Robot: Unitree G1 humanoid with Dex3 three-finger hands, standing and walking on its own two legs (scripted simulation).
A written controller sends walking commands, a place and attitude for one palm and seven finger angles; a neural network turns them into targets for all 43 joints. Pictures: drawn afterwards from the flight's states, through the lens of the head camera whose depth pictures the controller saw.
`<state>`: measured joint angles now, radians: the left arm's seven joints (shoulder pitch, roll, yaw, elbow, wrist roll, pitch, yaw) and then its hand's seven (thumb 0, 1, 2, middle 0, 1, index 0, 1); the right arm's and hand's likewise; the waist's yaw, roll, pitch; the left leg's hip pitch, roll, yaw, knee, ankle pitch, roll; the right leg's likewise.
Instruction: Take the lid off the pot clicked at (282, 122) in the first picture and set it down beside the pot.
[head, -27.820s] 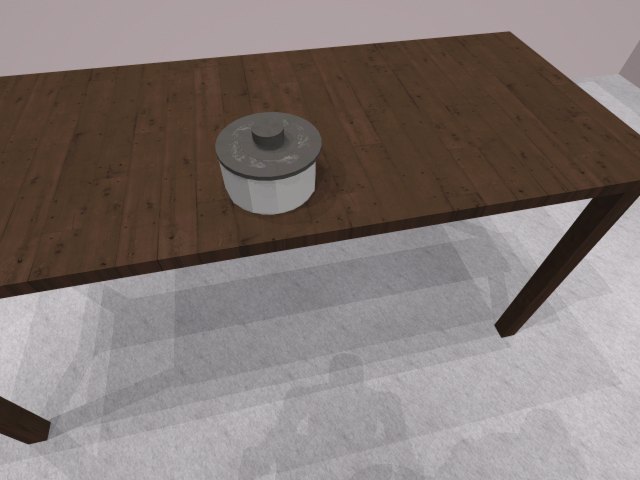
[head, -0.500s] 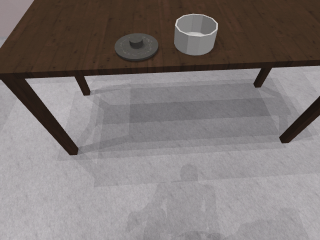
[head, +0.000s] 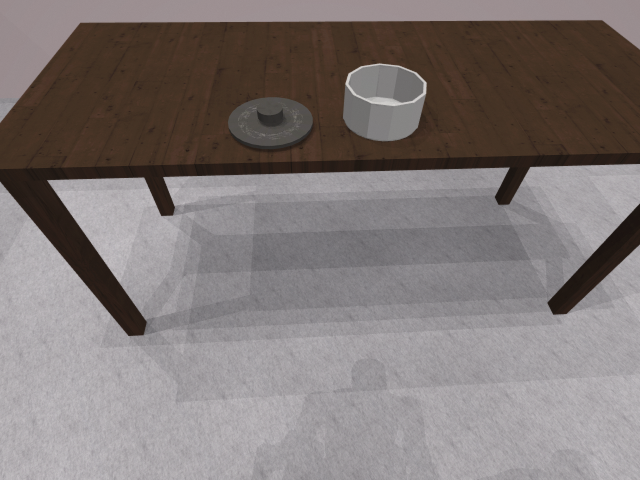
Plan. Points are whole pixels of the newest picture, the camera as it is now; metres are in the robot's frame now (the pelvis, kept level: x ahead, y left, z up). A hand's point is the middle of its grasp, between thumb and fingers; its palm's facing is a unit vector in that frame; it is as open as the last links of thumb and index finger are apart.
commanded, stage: let the arm hang, fingers relaxed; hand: left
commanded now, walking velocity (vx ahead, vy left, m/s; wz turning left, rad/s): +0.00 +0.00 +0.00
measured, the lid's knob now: (270, 112) +0.78 +0.13 +0.02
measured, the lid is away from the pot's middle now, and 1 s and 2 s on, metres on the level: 0.24 0.24 0.24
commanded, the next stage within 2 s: look to check the result in 1.10 s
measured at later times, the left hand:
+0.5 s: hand out of the picture +0.00 +0.16 -0.18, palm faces +0.02 -0.98 -0.19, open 7.3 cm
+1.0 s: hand out of the picture -0.01 +0.17 -0.18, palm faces +0.01 -0.98 -0.19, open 7.3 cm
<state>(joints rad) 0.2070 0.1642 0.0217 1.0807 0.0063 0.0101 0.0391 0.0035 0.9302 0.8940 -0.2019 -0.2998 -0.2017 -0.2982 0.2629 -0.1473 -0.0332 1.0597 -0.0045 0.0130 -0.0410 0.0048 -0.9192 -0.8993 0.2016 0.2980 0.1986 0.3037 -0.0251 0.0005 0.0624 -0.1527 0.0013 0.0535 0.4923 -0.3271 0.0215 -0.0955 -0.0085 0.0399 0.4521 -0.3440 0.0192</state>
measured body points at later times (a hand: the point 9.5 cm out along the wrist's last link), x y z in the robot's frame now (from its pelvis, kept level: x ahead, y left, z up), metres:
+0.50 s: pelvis -0.01 +0.00 +0.00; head +0.02 +0.00 +0.45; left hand +0.00 +0.22 -0.16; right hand -0.02 -0.22 -0.16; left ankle -0.04 +0.10 -0.74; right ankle -0.06 -0.14 -0.74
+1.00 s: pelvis -0.01 +0.00 +0.00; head +0.02 +0.00 +0.45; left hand -0.01 +0.22 -0.16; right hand -0.03 -0.21 -0.16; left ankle -0.04 +0.10 -0.74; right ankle -0.06 -0.14 -0.74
